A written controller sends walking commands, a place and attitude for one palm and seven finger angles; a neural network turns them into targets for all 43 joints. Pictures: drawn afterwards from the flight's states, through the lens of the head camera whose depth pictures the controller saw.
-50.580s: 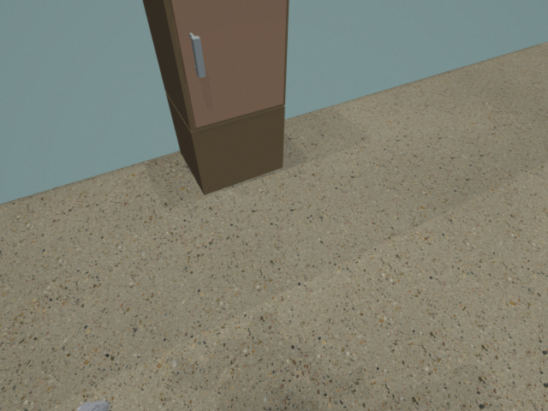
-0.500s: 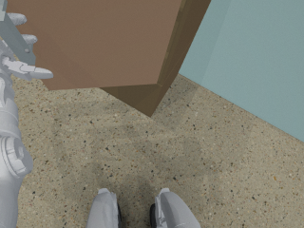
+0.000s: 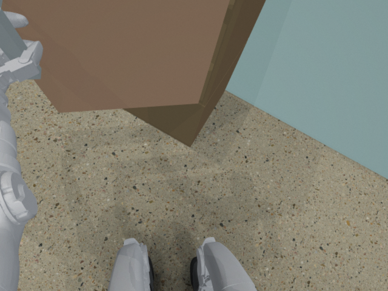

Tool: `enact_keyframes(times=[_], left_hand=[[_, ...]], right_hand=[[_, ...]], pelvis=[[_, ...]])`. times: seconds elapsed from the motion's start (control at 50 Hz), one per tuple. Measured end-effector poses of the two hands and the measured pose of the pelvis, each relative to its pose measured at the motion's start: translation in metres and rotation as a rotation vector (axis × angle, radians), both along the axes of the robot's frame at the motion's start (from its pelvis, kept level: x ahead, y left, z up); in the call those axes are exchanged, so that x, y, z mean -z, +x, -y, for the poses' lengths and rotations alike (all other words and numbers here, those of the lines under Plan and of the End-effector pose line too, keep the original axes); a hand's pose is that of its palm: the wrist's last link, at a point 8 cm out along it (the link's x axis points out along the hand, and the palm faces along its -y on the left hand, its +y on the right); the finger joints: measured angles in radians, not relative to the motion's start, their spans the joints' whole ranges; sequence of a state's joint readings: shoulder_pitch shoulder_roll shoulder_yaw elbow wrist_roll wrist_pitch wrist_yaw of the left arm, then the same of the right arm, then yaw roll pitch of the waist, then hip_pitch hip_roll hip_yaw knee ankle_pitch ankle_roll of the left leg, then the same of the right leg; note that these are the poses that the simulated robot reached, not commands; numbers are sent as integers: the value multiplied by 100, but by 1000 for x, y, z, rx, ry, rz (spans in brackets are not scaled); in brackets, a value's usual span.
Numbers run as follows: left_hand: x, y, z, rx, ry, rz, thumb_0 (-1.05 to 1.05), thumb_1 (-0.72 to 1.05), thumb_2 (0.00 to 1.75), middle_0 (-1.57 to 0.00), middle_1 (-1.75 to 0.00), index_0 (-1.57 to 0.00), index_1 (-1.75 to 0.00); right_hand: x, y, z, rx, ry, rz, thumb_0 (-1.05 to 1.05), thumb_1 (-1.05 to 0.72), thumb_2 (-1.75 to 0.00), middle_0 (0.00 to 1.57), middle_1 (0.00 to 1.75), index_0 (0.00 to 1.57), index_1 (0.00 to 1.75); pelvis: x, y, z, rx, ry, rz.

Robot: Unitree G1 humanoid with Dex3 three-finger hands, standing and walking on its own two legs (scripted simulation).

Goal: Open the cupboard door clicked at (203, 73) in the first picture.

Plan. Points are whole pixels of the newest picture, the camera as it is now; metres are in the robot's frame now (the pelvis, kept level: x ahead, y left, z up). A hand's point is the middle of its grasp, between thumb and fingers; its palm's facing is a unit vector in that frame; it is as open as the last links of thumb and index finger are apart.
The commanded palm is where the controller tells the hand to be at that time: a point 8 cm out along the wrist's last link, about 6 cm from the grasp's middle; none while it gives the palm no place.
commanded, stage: close the thumb around the handle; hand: left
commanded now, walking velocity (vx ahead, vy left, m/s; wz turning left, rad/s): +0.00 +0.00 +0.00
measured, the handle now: (16, 38) +0.58 +0.27 +0.07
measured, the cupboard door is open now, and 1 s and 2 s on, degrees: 39 61 79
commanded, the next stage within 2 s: pull the door open along its arc in 0.16 s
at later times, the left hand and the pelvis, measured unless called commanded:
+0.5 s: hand (31, 66) +0.52 +0.24 +0.07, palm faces +0.11 -0.99 -0.01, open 5.9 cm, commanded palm +0.47 +0.28 +0.07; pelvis +0.01 +0.00 +0.01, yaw +0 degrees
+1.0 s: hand (67, 131) +0.40 +0.18 +0.07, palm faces +0.53 -0.85 +0.02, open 5.9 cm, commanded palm +0.34 +0.20 +0.07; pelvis +0.01 -0.01 +0.03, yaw +3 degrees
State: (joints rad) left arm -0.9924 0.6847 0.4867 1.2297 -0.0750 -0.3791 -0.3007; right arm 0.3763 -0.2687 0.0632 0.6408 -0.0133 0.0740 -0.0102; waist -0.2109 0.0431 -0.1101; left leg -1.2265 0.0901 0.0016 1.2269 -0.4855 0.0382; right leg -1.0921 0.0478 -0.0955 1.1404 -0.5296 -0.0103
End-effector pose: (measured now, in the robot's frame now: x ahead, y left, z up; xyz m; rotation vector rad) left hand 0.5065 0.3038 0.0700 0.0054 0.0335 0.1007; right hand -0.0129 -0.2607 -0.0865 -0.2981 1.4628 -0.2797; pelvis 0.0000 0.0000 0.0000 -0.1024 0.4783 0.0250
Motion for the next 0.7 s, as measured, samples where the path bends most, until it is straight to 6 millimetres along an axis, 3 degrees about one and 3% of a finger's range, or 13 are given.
enact_keyframes(times=[0.08, 0.44, 0.58, 0.7], left_hand=[[1, 1, 3, 15, -5, -15, 0, 69, 81, -38, -133, -38, -133], [2, -5, 6, -11, 2, -10, -1, 70, 82, -34, -135, -36, -135], [2, -31, 11, -4, -3, 2, -1, 69, 76, -34, -135, -36, -135], [3, -67, 22, 8, -4, 11, -1, 67, 71, -35, -135, -36, -135]], right_hand=[[-1, -3, -3, 1, 3, -6, 0, -90, -90, 21, 30, 21, 30], [-4, -2, -6, 14, 15, 2, 0, -90, -90, 21, 30, 21, 30], [-8, 19, -7, 19, 42, 53, 1, -90, -90, 21, 30, 21, 30], [-13, 56, -8, -12, 70, 150, 1, -90, -90, 21, 30, 21, 30]], pelvis=[[-1, 0, -2, -1, -1, 2], [-5, 3, -4, 8, 6, 12], [-15, 11, -4, 15, 19, 40], [-24, 19, -4, 7, 29, 76]])
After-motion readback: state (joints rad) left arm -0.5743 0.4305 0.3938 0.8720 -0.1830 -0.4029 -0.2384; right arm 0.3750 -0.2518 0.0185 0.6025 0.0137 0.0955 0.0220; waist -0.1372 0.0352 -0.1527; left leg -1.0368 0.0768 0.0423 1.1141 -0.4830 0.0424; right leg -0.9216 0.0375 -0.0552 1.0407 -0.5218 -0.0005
